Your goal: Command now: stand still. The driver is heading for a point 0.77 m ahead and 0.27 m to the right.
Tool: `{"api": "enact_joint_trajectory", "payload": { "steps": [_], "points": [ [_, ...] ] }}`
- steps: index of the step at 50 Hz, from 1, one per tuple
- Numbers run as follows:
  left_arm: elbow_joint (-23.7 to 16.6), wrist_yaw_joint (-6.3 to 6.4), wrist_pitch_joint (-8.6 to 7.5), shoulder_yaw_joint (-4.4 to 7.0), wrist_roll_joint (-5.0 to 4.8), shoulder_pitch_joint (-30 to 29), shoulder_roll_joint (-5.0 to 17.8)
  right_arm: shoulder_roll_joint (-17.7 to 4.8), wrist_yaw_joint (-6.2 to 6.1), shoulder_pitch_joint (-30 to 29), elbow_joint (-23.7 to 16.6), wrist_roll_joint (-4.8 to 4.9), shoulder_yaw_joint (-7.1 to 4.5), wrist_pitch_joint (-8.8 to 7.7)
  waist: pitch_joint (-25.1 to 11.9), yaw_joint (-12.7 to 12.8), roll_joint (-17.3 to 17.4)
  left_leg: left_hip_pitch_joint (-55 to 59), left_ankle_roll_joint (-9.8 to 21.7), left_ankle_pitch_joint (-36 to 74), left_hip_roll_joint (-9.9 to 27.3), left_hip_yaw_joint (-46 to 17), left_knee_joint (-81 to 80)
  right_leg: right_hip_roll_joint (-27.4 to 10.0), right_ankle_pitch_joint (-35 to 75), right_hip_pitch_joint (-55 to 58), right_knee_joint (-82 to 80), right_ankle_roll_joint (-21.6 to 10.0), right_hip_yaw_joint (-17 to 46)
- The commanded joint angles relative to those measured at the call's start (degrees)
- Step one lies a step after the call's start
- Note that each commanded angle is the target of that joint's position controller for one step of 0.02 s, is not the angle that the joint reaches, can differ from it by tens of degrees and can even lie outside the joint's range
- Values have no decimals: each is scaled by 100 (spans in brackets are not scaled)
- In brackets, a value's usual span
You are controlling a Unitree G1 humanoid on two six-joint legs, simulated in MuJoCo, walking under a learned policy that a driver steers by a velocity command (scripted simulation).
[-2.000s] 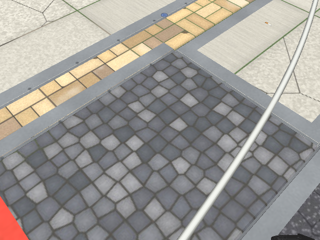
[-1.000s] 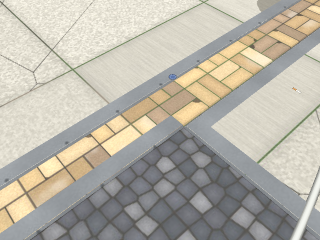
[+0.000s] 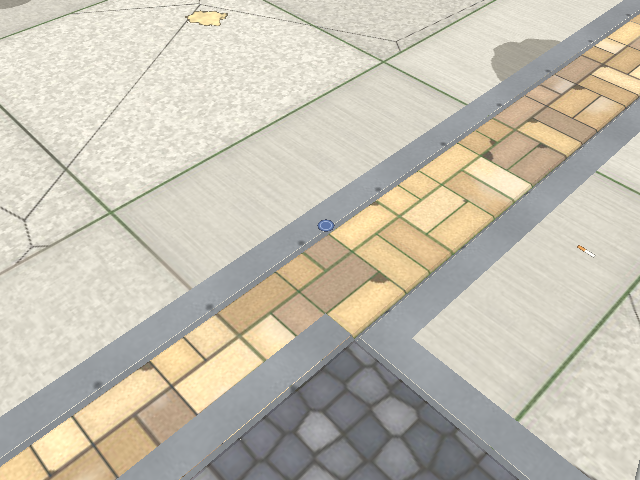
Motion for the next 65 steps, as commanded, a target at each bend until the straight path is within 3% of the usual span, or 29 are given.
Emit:
{"api": "enact_joint_trajectory", "payload": {
  "steps": [1, 4, 7, 10, 16, 19, 21, 23, 24, 25, 26, 27, 28, 29, 32, 37, 39, 42, 43, 44, 45, 46, 47, 48, 50, 53, 56, 60, 65],
  "points": [
    [-21, 20, -20, 52, 1, 364, 434, -393, -22, 341, -14, 0, -47, -20, 263, 0, -5, 107, 36, 283, 650, -730, -363, -597, 444, -414, -469, -164, 603],
    [15, 24, -15, 42, 0, 405, 405, -367, -28, 377, 33, -1, -40, -15, 289, -1, -14, 97, 34, 284, 654, -734, -356, -589, 444, -412, -469, -166, 595],
    [27, 12, 24, 112, 26, 540, 521, -500, -13, 462, 39, -9, -112, 35, 294, -1, 0, -85, 162, -1610, 406, -644, -203, -314, -1410, -581, -321, -312, 482],
    [-144, -47, 50, 154, 63, 519, 494, -466, 44, 490, -90, -34, -159, 70, 947, -13, 9, -697, 402, -3029, 451, -927, -134, -334, -2747, -1213, -225, -548, 737],
    [-483, -155, -191, 232, 51, 331, 494, -589, 120, 758, -253, -15, -278, -159, 647, -132, 166, -168, 730, -2765, 779, -1744, -301, -264, -2046, -1375, 200, -656, 928],
    [-757, -213, -328, 210, 135, -62, 314, -863, 101, 1443, -43, -25, -416, -206, 724, -352, 822, 737, 1205, -2993, 1574, -2913, -1027, 85, -1175, -2189, 1326, -520, 25],
    [-893, -250, -430, 244, 147, -178, 398, -908, 103, 1481, -26, -54, -453, -235, 857, -287, 726, 666, 1372, -2125, 1850, -3115, -962, -24, -1106, -2247, 1375, -539, -97],
    [-795, -291, -509, 276, 68, 257, 363, -883, 105, 1063, -144, -30, -461, -266, 721, 61, 561, 204, 1170, -1098, 1656, -2510, -655, -31, -846, -1383, 843, -555, -117],
    [-619, -293, -528, 307, 23, 822, 357, -845, 111, 616, -284, 9, -456, -277, 598, 406, 432, -551, 952, -800, 1363, -2008, -317, 18, -659, -274, 379, -591, -49],
    [-382, -251, -539, 395, 37, 1635, 569, -666, 141, 36, -521, 41, -398, -331, 412, 847, -142, -1750, 606, -383, 831, -1212, 597, -316, -848, 1222, -276, -742, 684],
    [-178, -182, -526, 612, 67, 2496, 1280, -345, 202, -364, -846, 53, -317, -423, 210, 1155, -1624, -3056, 203, -915, -176, 31, 2593, -1612, -1150, 2389, -1196, -1190, 2776],
    [-105, -146, -437, 610, 89, 2506, 1237, -678, 216, -529, -935, -135, -388, -428, 490, 992, -1252, -3940, 219, -1929, -76, -33, 3697, -2185, -81, 2511, -1116, -1478, 3320],
    [-266, -140, -403, 533, 138, 2022, 976, -659, 232, -501, -875, -202, -406, -417, 596, 700, -388, -4046, 274, -1744, 249, -337, 4169, -2022, 590, 2306, -851, -1416, 2714],
    [-377, -149, -396, 486, 155, 1661, 834, -516, 268, -385, -816, -137, -380, -426, 525, 497, -151, -3914, 263, -1390, 355, -405, 4285, -1805, 1041, 2087, -851, -1276, 2248],
    [-426, -144, -468, 364, 81, 1294, 627, -418, 350, -440, -873, -139, -389, -317, 511, 152, -380, -3541, 130, -752, 413, -213, 4013, -1297, 2014, 1549, -1075, -957, 1271],
    [-369, -126, -552, 284, 48, 1221, 691, -228, 417, -1577, -1415, -104, -250, -235, 832, 109, -502, -2656, 53, 190, 173, 294, 2223, -902, 3207, 535, -1322, -881, 442],
    [-311, -120, -585, 290, 29, 1323, 807, -305, 397, -1787, -1548, -74, -236, -214, 792, 145, -634, -1849, 189, 421, -6, 479, 1615, -982, 3911, 339, -1325, -861, 433],
    [-297, -88, -608, 297, 9, 1162, 963, -679, 236, -582, -1210, -56, -372, -299, 137, -390, -596, -405, 429, 694, -374, 347, 1240, -934, 6065, 614, 206, -626, 449],
    [-331, -86, -593, 304, -53, 975, 1027, -799, 182, 210, -957, -91, -437, -369, -224, -779, -545, 498, 495, 1361, -251, 220, 673, -782, 5667, 436, 1211, -499, 415],
    [-418, -102, -585, 273, -113, 994, 904, -1148, 124, 834, -799, -234, -535, -434, -695, -929, -352, 1690, 569, 2130, 463, -332, 688, -500, 3982, -369, 2467, -421, 406],
    [-529, -69, -514, 190, -170, 1555, 301, -1710, 157, 1134, -837, -370, -620, -474, -1615, -579, 958, 2967, 1097, 5209, 2506, -2147, 1154, 330, -1783, -1504, 4750, -289, -10],
    [-479, 21, -372, 338, -283, 1895, 616, -1744, 194, 894, -1023, -90, -667, -386, -2460, -452, 785, 2871, 1749, 5201, 2924, -3151, 739, 497, -2031, -1773, 5921, -290, 495],
    [-597, 25, -296, 392, -129, 1372, 777, -1334, 186, 56, -1245, 16, -562, -349, -1674, -219, 260, 1892, 1621, 4149, 2646, -2530, 333, 109, -1485, -1949, 5872, -287, 537],
    [-719, -18, -263, 412, 4, 950, 701, -900, 168, -395, -1301, 8, -428, -366, -819, -123, 228, 1030, 1401, 3607, 2338, -1936, 23, -56, -1234, -2110, 5591, -269, 424],
    [-778, -125, -120, 496, 138, 817, 611, -643, 48, -396, -1227, -17, -341, -380, -261, 88, 275, 25, 1135, 3345, 1943, -1036, -341, -293, -1060, -1859, 5156, -205, 391],
    [-861, -194, 98, 517, 118, 913, 361, -758, 0, -272, -1228, -69, -339, -438, -317, 316, 327, -495, 1118, 3394, 1866, -458, -474, -225, -936, -1564, 4789, -138, 212],
    [-1167, -233, 252, 524, 147, 392, 413, -876, -3, -431, -1337, -108, -347, -425, -225, 374, 560, -689, 1082, 2505, 1822, -29, -607, -358, -566, -1779, 3847, -91, 88],
    [-1554, -368, 339, 478, 134, -310, 505, -1073, 10, -388, -1410, -103, -401, -330, -311, 193, 687, -653, 1000, 1589, 1840, 307, -594, -328, -58, -1473, 2689, -95, -187],
    [-1966, -427, 381, 532, 132, -756, 718, -1347, 49, -177, -1470, -127, -520, -109, -269, -57, 650, -234, 865, 540, 2204, 223, -214, -242, -804, -1390, 1965, -166, -361]
  ]
}}
Velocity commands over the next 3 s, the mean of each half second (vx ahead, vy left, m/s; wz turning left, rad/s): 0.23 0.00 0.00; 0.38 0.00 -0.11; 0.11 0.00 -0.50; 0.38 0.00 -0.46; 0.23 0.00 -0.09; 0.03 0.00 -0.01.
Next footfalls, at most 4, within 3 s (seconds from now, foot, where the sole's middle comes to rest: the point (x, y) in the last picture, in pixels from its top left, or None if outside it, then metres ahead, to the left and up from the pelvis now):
0.88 left None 0.46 0.04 -0.78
1.36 right None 0.42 -0.16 -0.78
1.88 left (358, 422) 0.66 -0.06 -0.78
2.32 right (478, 380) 0.77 -0.34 -0.78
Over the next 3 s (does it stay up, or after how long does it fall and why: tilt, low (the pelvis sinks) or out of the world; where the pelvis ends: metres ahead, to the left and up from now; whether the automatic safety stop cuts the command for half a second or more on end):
stays up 0.75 -0.22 0.00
